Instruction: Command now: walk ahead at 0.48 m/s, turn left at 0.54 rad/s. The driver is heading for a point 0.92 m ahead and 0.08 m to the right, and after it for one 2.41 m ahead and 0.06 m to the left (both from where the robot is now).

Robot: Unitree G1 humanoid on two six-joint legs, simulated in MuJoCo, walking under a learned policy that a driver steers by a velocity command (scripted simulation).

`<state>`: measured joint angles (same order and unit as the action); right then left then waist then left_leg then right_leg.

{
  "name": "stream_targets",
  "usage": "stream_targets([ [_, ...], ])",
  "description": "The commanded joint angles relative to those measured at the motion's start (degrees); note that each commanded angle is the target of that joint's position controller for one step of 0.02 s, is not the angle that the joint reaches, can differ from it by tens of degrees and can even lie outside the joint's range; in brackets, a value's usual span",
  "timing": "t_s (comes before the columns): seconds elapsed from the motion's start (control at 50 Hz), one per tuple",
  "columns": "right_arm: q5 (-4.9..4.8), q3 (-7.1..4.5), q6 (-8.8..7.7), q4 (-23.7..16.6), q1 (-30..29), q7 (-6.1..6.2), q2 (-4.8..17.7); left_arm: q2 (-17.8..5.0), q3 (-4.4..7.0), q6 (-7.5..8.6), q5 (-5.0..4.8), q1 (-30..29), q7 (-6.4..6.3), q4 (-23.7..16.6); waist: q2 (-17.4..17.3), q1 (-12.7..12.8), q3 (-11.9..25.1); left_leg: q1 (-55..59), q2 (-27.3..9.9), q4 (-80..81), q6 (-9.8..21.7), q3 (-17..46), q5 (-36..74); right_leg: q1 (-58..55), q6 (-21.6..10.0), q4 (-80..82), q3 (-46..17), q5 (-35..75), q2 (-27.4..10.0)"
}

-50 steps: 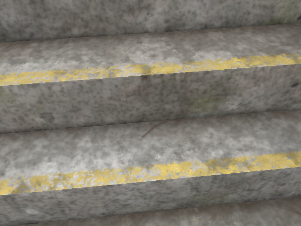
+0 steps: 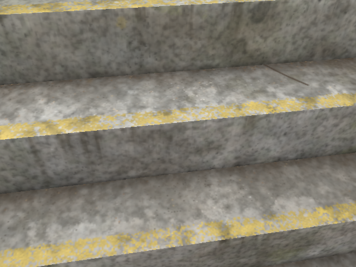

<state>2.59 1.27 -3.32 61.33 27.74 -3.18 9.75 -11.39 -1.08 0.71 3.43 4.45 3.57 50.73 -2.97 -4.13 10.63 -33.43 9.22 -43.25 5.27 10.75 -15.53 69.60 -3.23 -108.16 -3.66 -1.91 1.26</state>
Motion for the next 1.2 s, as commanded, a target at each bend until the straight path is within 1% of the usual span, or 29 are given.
stream_targets([
  [0.02,-0.07,-1.47,-3.27,-7.02,-7.61,0.14,6.99,-4.19,0.98,-0.27,0.01,-0.19,-0.63,-3.04,-3.93,3.52,-5.13,-2.42,-9.79,19.48,7.52,22.91,-21.52,-3.42,1.94,-3.83,2.81,-0.34,0.38],
  [0.14,-1.65,-0.89,-4.64,-6.71,1.51,-1.25,6.17,-4.07,0.95,0.48,0.62,-4.42,-3.58,-3.99,-8.24,-0.83,-8.08,26.58,-15.85,18.51,16.09,34.47,-13.25,15.18,2.89,-8.80,-0.61,-7.68,0.86],
  [0.32,0.32,-0.95,-2.25,-3.17,10.88,1.69,5.01,0.40,-1.45,4.23,-0.79,-16.21,-2.22,-11.70,-5.66,-4.23,-8.87,37.45,-20.03,16.61,12.52,28.83,8.95,31.14,-2.44,-22.25,-0.25,-25.23,-2.14],
  [0.36,1.77,-1.10,-2.33,-4.36,6.26,0.81,7.29,0.67,-1.58,3.22,-0.08,-26.39,-2.52,-17.81,-2.29,-1.89,-6.92,24.37,-15.66,22.18,9.44,23.07,8.81,18.86,-2.62,0.08,7.50,-19.55,-4.95],
  [0.38,-0.37,-3.20,-1.75,-6.89,-5.17,-0.88,10.43,-0.25,-2.34,1.19,0.01,-38.10,-1.42,-23.96,0.26,2.21,-9.54,-3.65,-15.98,38.47,10.53,18.43,10.89,-11.03,-3.55,28.88,13.90,-40.38,-5.05],
  [0.4,0.53,-3.60,-0.88,-2.70,1.94,-2.02,11.97,4.21,-3.46,-1.90,-1.00,-42.03,0.93,-26.64,-7.69,1.96,-6.57,-20.05,-19.40,45.97,15.35,24.58,25.63,-32.51,-1.04,24.49,16.16,-31.03,-1.59],
  [0.42,-0.12,-3.51,-2.45,-5.16,-7.56,-3.03,15.05,3.77,-2.70,-2.13,-2.38,-22.57,2.97,-21.00,-14.66,11.90,-7.20,-11.30,-24.86,40.64,14.59,20.60,57.93,-35.85,0.83,17.95,14.37,-20.27,0.37],
  [0.44,-2.36,-5.51,-3.52,-7.93,-13.85,-3.96,19.40,-4.58,-0.01,-2.45,-2.35,-9.27,3.30,-16.70,-10.07,17.13,0.32,4.88,-22.57,31.27,12.57,12.57,92.28,-37.00,0.18,29.07,14.14,-13.91,4.62],
  [0.46,-0.75,-5.76,-4.30,-7.20,-9.55,-5.51,16.52,-9.11,1.88,-2.49,-0.32,1.22,3.71,-11.43,-1.58,16.18,9.21,17.32,-18.28,14.36,12.09,8.04,109.66,-44.49,-3.70,47.58,7.87,-11.69,5.29],
  [0.48,3.60,-4.20,-3.66,-3.88,3.33,-7.31,7.19,-10.08,2.70,-2.72,1.14,15.26,2.94,-4.97,14.15,13.13,22.60,2.11,-10.95,-4.14,9.81,10.51,85.21,-68.39,-16.31,61.02,-21.17,-7.90,-3.84],
  [0.5,4.01,-4.52,-1.38,0.48,0.68,-8.98,5.13,-13.34,3.60,-4.88,2.82,21.09,1.57,-3.97,25.17,17.99,13.84,-16.16,1.20,-32.12,5.65,10.15,22.84,-66.02,-23.18,86.99,-54.37,-49.56,-15.32],
  [0.52,0.85,-5.55,-0.79,-0.07,-5.32,-7.79,6.51,-12.89,3.08,-3.10,1.30,24.33,0.17,-0.43,18.94,18.66,0.13,-26.97,1.29,-61.20,5.65,13.06,25.80,-54.88,-18.37,90.12,-61.25,-73.31,-14.99],
  [0.54,2.59,-4.92,-4.53,-14.31,-17.62,-0.69,2.52,-7.10,4.58,-1.26,-5.02,12.04,-4.71,3.16,10.51,9.38,-2.16,-21.06,-2.08,-67.04,3.94,1.33,20.23,-49.55,-12.84,81.85,-47.86,-67.45,-14.11],
  [0.58,1.89,-1.12,-4.07,-18.91,-20.41,2.08,-6.55,4.42,1.66,1.76,-2.47,11.97,-6.89,10.32,1.75,2.20,-11.08,-27.48,-3.16,-75.18,4.15,1.87,17.24,-39.55,-6.48,77.16,-27.85,-49.49,-11.17],
  [0.6,-2.95,-2.27,0.41,-8.22,-13.32,-0.76,3.13,7.75,-1.16,1.71,-0.11,0.66,-2.92,5.02,3.92,3.48,-8.36,-33.29,-5.63,-70.45,8.50,10.62,23.35,-38.35,-6.37,79.84,-22.78,-37.55,-10.82],
  [0.62,-3.06,-3.30,1.72,-8.32,-11.14,-1.44,4.13,8.14,-0.89,2.48,-0.47,1.33,-1.69,5.14,2.88,2.20,-9.42,-34.58,-5.19,-68.65,9.63,9.70,22.42,-38.34,-5.61,82.97,-18.84,-31.46,-8.66],
  [0.7,-2.25,-1.61,0.96,-10.55,-17.07,-1.49,1.16,0.76,1.45,2.68,1.27,9.31,0.58,8.39,3.55,1.46,-4.17,-43.78,-4.80,-78.24,9.78,1.25,21.77,-44.82,-7.07,86.92,-8.71,-15.43,-9.15],
  [0.9,-0.83,0.96,5.88,-20.00,-44.61,0.94,-0.37,4.13,-1.76,5.25,3.28,32.98,2.54,16.23,9.71,8.46,-5.77,-59.08,-16.86,-71.51,7.51,-15.34,18.56,-55.71,-11.59,98.64,-7.01,-9.66,-14.66],
  [0.96,1.19,2.02,8.34,-23.53,-51.91,-1.56,-2.17,0.88,-1.42,5.14,-1.38,27.77,4.73,15.14,15.35,5.54,-4.31,-27.01,-12.22,-47.00,6.73,-25.54,-5.70,-43.68,-16.00,106.08,-0.66,30.22,-16.74],
  [1.02,0.73,1.21,9.05,-22.71,-39.92,-3.25,1.45,-11.05,1.92,6.31,-3.28,25.64,5.62,15.93,17.52,-1.68,4.13,-19.57,-3.08,-26.47,4.58,-26.90,-8.77,-71.39,-18.69,92.44,2.44,99.10,-20.53],
  [1.04,0.12,0.25,8.55,-21.53,-33.93,-2.06,3.07,-9.96,2.28,6.65,-0.56,29.41,6.28,17.14,14.87,-0.89,10.78,-9.63,-4.02,-21.96,6.83,-22.67,-3.01,-74.94,-15.33,81.90,5.20,105.47,-17.80],
  [1.06,-0.26,-0.15,8.70,-15.94,-20.50,-1.15,4.54,-7.37,2.25,6.46,2.90,32.00,7.23,17.83,7.68,-2.53,18.23,11.16,-9.06,-17.48,11.41,-7.71,7.64,-58.53,-13.98,68.93,1.79,94.58,-15.29],
  [1.08,0.22,-2.77,5.05,-10.10,-4.78,3.54,5.84,-3.53,3.36,8.66,-7.16,27.13,-0.58,11.71,2.13,-6.23,16.79,22.03,-15.82,-9.73,11.74,12.20,-30.41,-49.31,-8.56,53.99,6.79,65.56,-8.42],
  [1.1,-1.36,-4.05,4.92,-5.12,-4.81,5.88,8.56,-2.48,3.91,8.91,-5.67,17.64,-2.52,9.73,-10.57,-6.75,9.57,17.36,-20.87,13.63,15.61,34.61,-46.31,-33.06,-7.95,30.97,5.27,14.15,0.29],
  [1.12,-2.05,-5.05,3.19,-4.77,-11.24,5.68,10.07,0.99,4.15,8.37,-1.34,11.26,-2.92,3.54,-5.05,-3.42,2.24,11.15,-23.41,21.34,12.76,36.64,-39.22,-26.28,-6.10,1.73,-2.64,4.60,0.93],
  [1.14,-1.57,-4.65,0.94,-3.45,-16.85,5.35,7.50,5.18,3.27,8.03,-0.22,7.10,-3.10,-2.44,-1.46,1.06,-2.41,7.79,-24.48,19.52,10.87,30.00,-34.72,-18.64,-6.68,-10.82,-4.76,5.62,2.37],
  [1.16,-1.23,-4.27,-0.57,-1.17,-18.08,5.16,3.68,8.94,2.29,7.80,-0.08,4.74,-3.30,-6.45,-0.40,3.90,-8.96,3.76,-24.35,16.93,7.79,20.95,-29.83,-10.66,-8.09,-15.33,-5.85,5.36,2.07],
  [1.18,0.41,-1.73,0.57,-1.55,-16.89,0.76,-1.48,5.44,1.71,3.39,-5.16,9.54,0.55,3.46,1.11,-0.35,-12.31,5.48,-22.17,18.07,6.84,14.60,-8.04,-1.70,-13.21,-12.61,-19.67,6.89,5.12],
  [1.2,0.05,-1.75,0.83,-1.26,-18.93,-0.43,-2.04,5.73,1.73,2.33,-4.68,11.23,2.16,2.11,1.60,2.91,-11.47,7.08,-22.80,18.82,7.65,10.40,3.50,2.81,-15.34,-18.06,-16.96,2.04,4.33],
])
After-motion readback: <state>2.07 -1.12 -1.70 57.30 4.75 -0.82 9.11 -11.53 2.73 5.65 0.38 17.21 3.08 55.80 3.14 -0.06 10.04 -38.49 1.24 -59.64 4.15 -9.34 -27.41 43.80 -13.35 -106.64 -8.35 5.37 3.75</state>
